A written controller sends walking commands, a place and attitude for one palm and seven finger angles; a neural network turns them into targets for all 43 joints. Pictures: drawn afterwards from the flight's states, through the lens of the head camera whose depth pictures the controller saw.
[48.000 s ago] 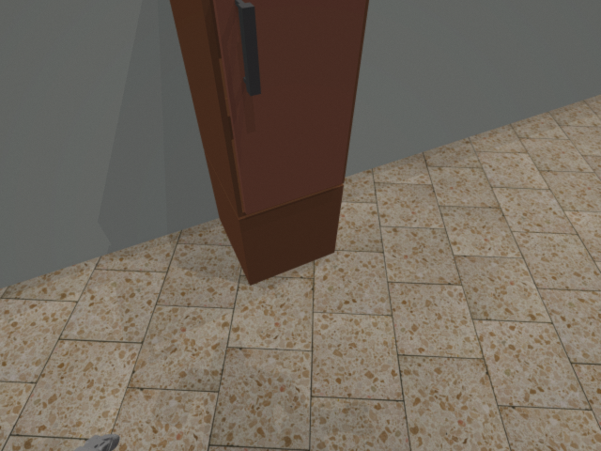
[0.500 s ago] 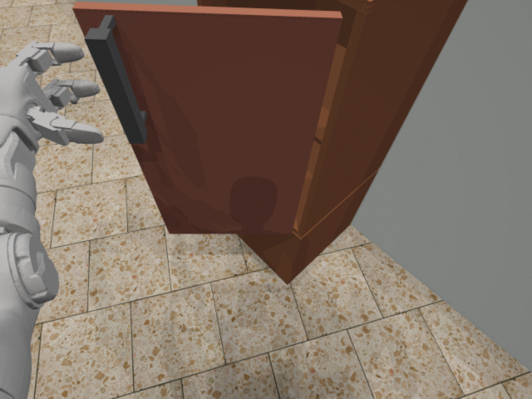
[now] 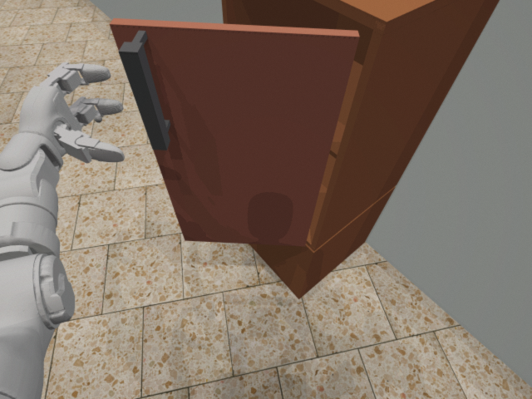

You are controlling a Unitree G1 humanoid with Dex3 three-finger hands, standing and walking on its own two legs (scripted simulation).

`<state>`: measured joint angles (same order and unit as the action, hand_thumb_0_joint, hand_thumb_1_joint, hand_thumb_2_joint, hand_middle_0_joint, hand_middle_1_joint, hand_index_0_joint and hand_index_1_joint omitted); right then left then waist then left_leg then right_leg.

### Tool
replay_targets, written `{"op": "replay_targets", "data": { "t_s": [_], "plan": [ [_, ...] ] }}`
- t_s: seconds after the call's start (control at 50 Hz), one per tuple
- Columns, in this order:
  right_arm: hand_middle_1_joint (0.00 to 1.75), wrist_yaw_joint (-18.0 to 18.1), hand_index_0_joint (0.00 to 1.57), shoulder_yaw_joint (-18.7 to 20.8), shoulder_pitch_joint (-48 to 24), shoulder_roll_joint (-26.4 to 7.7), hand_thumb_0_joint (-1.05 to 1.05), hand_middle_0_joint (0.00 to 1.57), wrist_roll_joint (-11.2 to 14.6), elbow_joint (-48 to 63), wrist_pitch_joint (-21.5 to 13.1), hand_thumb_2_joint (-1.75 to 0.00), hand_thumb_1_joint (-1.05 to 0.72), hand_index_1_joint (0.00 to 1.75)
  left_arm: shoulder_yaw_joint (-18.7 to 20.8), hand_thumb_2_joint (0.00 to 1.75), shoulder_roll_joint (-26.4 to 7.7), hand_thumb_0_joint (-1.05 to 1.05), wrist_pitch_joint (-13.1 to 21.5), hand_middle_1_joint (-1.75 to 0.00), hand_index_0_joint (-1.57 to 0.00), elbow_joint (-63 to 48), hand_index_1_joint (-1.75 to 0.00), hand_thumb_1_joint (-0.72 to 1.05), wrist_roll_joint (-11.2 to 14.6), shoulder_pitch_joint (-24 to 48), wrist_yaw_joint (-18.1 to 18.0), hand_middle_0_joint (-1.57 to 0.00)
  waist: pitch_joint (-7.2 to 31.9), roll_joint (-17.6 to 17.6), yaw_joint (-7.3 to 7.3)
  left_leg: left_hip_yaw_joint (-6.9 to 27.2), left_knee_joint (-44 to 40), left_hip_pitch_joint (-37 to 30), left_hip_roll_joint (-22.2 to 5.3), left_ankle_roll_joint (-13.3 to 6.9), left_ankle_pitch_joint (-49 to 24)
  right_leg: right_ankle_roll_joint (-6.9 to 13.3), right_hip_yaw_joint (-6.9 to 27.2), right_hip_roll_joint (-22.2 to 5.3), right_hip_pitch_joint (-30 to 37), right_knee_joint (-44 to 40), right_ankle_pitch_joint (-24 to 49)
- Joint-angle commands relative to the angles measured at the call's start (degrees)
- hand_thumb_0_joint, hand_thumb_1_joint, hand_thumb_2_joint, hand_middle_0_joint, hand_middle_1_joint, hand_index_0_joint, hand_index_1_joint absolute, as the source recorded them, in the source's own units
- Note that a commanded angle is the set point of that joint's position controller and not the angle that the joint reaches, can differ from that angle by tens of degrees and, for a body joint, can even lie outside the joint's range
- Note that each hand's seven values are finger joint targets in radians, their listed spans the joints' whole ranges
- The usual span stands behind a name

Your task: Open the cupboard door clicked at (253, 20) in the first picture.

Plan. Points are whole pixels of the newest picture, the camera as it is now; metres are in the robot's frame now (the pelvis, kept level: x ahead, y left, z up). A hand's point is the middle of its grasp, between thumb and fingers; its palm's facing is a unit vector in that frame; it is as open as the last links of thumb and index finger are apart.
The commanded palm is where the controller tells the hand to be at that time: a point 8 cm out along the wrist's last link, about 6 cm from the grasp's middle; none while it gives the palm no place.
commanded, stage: move the hooked fingers beside the handle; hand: left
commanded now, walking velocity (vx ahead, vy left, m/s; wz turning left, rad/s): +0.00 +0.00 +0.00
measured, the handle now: (151, 94) +0.53 +0.16 +0.17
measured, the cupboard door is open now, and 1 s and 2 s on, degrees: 48 48 47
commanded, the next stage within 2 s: slide the fingers in behind the handle in 0.14 s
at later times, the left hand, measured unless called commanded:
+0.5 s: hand (115, 114) +0.48 +0.20 +0.17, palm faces -0.07 -1.00 +0.01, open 14.0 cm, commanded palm +0.46 +0.25 +0.17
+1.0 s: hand (126, 121) +0.46 +0.18 +0.17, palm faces -0.06 -1.00 +0.02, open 14.0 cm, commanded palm +0.45 +0.23 +0.17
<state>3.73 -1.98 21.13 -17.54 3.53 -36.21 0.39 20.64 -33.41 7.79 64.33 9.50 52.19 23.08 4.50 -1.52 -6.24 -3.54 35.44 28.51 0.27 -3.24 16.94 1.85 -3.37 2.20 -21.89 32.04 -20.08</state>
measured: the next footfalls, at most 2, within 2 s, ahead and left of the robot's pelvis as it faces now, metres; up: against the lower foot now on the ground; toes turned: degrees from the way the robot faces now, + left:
none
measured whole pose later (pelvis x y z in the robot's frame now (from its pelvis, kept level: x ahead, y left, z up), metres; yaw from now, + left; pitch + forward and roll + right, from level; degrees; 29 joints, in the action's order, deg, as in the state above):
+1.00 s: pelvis -0.01 +0.00 +0.00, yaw +0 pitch +8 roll -1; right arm 3.2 -2.0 21.7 -17.1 3.5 -37.9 -1.2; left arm 16.6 -27.2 7.6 62.7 10.1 53.3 17.5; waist 4.0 -1.6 -5.9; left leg -3.1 35.7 28.0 0.3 -3.1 16.1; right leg 2.1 -3.8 2.2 -21.5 32.7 -19.6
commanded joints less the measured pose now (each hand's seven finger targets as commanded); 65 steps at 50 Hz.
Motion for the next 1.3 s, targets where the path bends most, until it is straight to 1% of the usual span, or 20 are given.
{"op": "replay_targets", "data": {
  "t_s": [0.0,0.08,0.12,0.22,0.28,0.3,0.4,0.44,0.48,0.58,0.6,0.64,0.7,0.78,0.88,1.0,1.02,1.18,1.26,1.28],
  "plan": [
    [0.3,0.98,0.2,3.35,5.98,-10.31,0.0,0.2,-0.07,3.05,-1.45,-0.9,-0.9,0.3,2.18,0.3,-16.32,0.0,4.0,-1.2,-0.3,-11.94,-1.2,-0.5,1.47,30.33,-0.59,-0.3,18.29,-2.7,-1.36,6.38,-0.39,-22.83,-1.19,-0.01,-23.31,-0.68,2.78,-0.29,-3.9,-2.86,23.98],
    [0.3,1.23,0.2,3.23,5.68,-10.01,0.0,0.2,0.08,3.33,-1.64,-0.9,-0.9,0.3,0.67,0.3,-14.84,0.0,4.37,-1.2,-0.3,-12.06,-1.2,-0.5,1.76,30.66,-0.55,-0.3,19.1,-3.69,-1.74,5.98,-0.18,-22.63,-1.0,-0.15,-22.44,-0.67,2.87,-0.71,-3.42,-2.98,23.6],
    [0.3,1.32,0.2,3.0,5.58,-10.48,0.0,0.2,0.05,3.01,-1.7,-0.9,-0.9,0.3,2.28,0.3,-17.38,0.0,4.07,-1.2,-0.3,-9.84,-1.2,-0.5,1.42,30.67,-0.36,-0.3,18.2,-2.55,-1.57,6.36,-0.83,-21.0,-1.01,-0.09,-19.68,-0.77,3.24,-0.57,-3.33,-3.35,22.13],
    [0.3,1.57,0.2,2.98,6.1,-10.74,0.0,0.2,-0.03,2.56,-2.02,-0.9,-0.9,0.3,1.78,0.3,-17.62,0.0,4.46,-1.2,-0.3,-8.41,-1.2,-0.5,1.23,32.55,0.04,-0.3,17.31,-2.91,-2.04,6.61,-0.99,-19.95,-1.01,-0.11,-17.46,-0.75,3.17,-0.55,-4.37,-3.55,19.9],
    [0.3,1.6,0.2,3.1,6.93,-10.42,0.0,0.2,-0.07,2.31,-2.2,-0.9,-0.9,0.3,-0.59,0.3,-13.88,0.0,4.7,-1.2,-0.3,-8.22,-1.2,-0.5,2.18,32.79,0.2,-0.3,17.95,-2.32,-2.73,6.66,-0.75,-20.65,-1.13,-0.14,-18.41,-0.66,2.68,-0.47,-4.67,-3.55,19.61],
    [0.3,1.49,0.2,3.25,6.93,-10.89,0.0,0.2,-0.11,2.13,-2.22,-0.9,-0.9,0.3,1.12,0.3,-15.92,0.0,4.8,-1.2,-0.3,-8.59,-1.2,-0.5,1.75,32.33,0.17,-0.3,18.88,-2.53,-2.05,6.83,-0.8,-21.03,-1.22,-0.02,-18.2,-0.73,2.95,-0.21,-4.95,-3.46,19.58],
    [0.3,0.98,0.2,3.54,7.57,-10.61,0.0,0.2,-0.52,1.88,-2.52,-0.9,-0.9,0.3,0.87,0.3,-14.27,0.0,5.0,-1.2,-0.3,-10.95,-1.2,-0.5,1.45,32.4,-1.23,-0.3,21.06,-5.36,-1.52,7.42,-0.65,-23.94,-1.48,0.37,-20.83,-0.46,2.39,0.05,-6.06,-3.04,19.5],
    [0.3,0.71,0.2,3.59,7.86,-10.41,0.0,0.2,-0.63,1.72,-2.62,-0.9,-0.9,0.3,0.33,0.3,-12.95,0.0,4.67,-1.2,-0.3,-10.2,-1.2,-0.5,1.29,32.05,-1.97,-0.3,19.8,-4.18,-1.61,7.47,-1.12,-23.01,-1.59,0.44,-19.55,-0.54,2.09,0.12,-6.36,-3.14,18.33],
    [0.3,0.73,0.2,3.56,8.32,-10.48,0.0,0.2,-0.72,1.87,-2.52,-0.9,-0.9,0.3,2.28,0.3,-14.87,0.0,4.67,-1.2,-0.3,-10.18,-1.2,-0.5,1.6,31.09,-3.0,-0.3,19.73,-1.75,-1.1,6.9,-0.95,-21.36,-1.4,0.06,-20.9,-0.46,2.1,0.04,-3.78,-3.04,20.2],
    [0.3,0.35,0.2,3.62,8.0,-9.99,0.0,0.2,-0.78,2.81,-2.47,-0.9,-0.9,0.3,2.45,0.3,-14.27,0.0,5.1,-1.2,-0.3,-12.95,-1.2,-0.5,0.74,29.39,-4.33,-0.3,21.01,-2.96,-0.32,6.09,-0.91,-21.82,-1.32,0.11,-22.52,-0.52,2.21,0.05,-2.18,-2.58,22.51],
    [0.3,0.22,0.2,3.66,7.71,-10.08,0.0,0.2,-0.77,2.89,-2.47,-0.9,-0.9,0.3,4.58,0.3,-16.31,0.0,5.1,-1.2,-0.3,-12.86,-1.2,-0.5,0.31,27.96,-4.55,-0.3,21.11,-3.38,0.72,6.13,-0.89,-21.98,-1.34,0.24,-23.16,-0.5,2.51,0.28,-1.94,-2.41,23.44],
    [0.3,0.11,0.2,3.57,7.17,-9.67,0.0,0.2,-0.59,3.33,-2.47,-0.9,-0.9,0.3,2.22,0.3,-13.38,0.0,4.7,-1.2,-0.3,-13.53,-1.2,-0.5,0.49,27.9,-4.33,-0.3,20.24,-3.3,0.08,5.73,-1.11,-21.91,-1.3,0.17,-22.69,-0.68,2.54,0.22,-2.08,-2.69,23.69],
    [0.3,0.33,0.2,3.7,7.14,-9.9,0.0,0.2,-0.39,3.47,-2.23,-0.9,-0.9,0.3,3.83,0.3,-15.09,0.0,4.36,-1.2,-0.3,-13.47,-1.2,-0.5,0.73,26.82,-4.35,-0.3,19.57,-0.99,0.45,5.33,-1.18,-20.83,-1.25,-0.09,-22.68,-0.7,2.65,0.26,-0.72,-2.7,24.81],
    [0.3,0.37,0.2,3.69,6.52,-9.16,0.0,0.2,-0.16,3.56,-2.44,-0.9,-0.9,0.3,-0.69,0.3,-9.17,0.0,4.12,-1.2,-0.3,-15.69,-1.2,-0.5,1.52,28.33,-4.1,-0.3,19.12,-3.46,-0.69,5.36,-0.82,-23.11,-1.27,-0.01,-23.31,-0.55,2.36,0.1,-2.51,-2.91,23.87],
    [0.3,0.37,0.2,3.59,5.88,-9.02,0.0,0.2,-0.1,2.76,-3.13,-0.9,-0.9,0.3,-2.66,0.3,-5.73,0.0,3.57,-1.2,-0.3,-15.09,-1.2,-0.5,2.51,29.75,-4.8,-0.3,17.51,-2.21,-1.42,5.96,-0.98,-23.63,-1.25,-0.02,-21.2,-0.48,2.18,0.03,-4.27,-3.41,21.55],
    [0.3,0.13,0.2,3.42,5.08,-9.08,0.0,0.2,-0.35,2.19,-3.77,-0.9,-0.9,0.3,-2.18,0.3,-6.41,0.0,3.94,-1.2,-0.3,-14.84,-1.2,-0.5,1.41,32.31,-7.07,-0.3,18.6,-1.77,-1.08,6.51,-1.18,-22.92,-1.03,0.15,-19.08,-0.55,2.49,-0.1,-4.3,-2.92,20.27],
    [0.3,-0.03,0.2,3.35,4.74,-8.72,0.0,0.2,-0.27,2.47,-4.01,-0.9,-0.9,0.3,-4.82,0.3,-2.98,0.0,3.98,-1.2,-0.3,-15.5,-1.2,-0.5,1.46,33.05,-7.25,-0.3,18.95,-2.5,-1.68,6.61,-1.15,-23.77,-0.96,0.25,-18.91,-0.62,2.32,-0.11,-5.1,-2.86,19.86],
    [0.3,-0.06,0.2,3.34,4.9,-8.8,0.0,0.2,-0.28,1.04,-4.84,-0.9,-0.9,0.3,-8.17,0.3,1.09,0.0,4.56,-1.2,-0.3,-13.68,-1.2,-0.5,1.82,36.22,-8.18,-0.3,16.25,-2.0,-3.01,7.4,-1.3,-23.44,-1.1,0.35,-15.84,-0.39,1.95,-0.11,-7.51,-3.41,15.84],
    [0.3,-0.25,0.2,3.59,5.29,-8.9,0.0,0.2,-0.49,-0.07,-5.78,-0.9,-0.9,0.3,-8.6,0.3,2.09,0.0,4.52,-1.2,-0.3,-13.1,-1.2,-0.5,1.5,37.37,-8.5,-0.3,17.6,-2.77,-3.03,8.11,-1.47,-24.59,-1.24,0.67,-14.48,-0.35,1.98,0.0,-9.14,-3.34,14.23],
    [0.3,-0.27,0.2,3.57,5.51,-8.59,0.0,0.2,-0.56,-0.29,-5.92,-0.9,-0.9,0.3,-11.08,0.3,5.06,0.0,4.79,-1.2,-0.3,-13.83,-1.2,-0.5,1.93,38.76,-8.49,-0.3,17.69,-2.68,-3.87,8.02,-1.21,-25.01,-1.16,0.53,-15.56,-0.34,1.67,-0.07,-8.97,-3.29,14.71]
  ]
}}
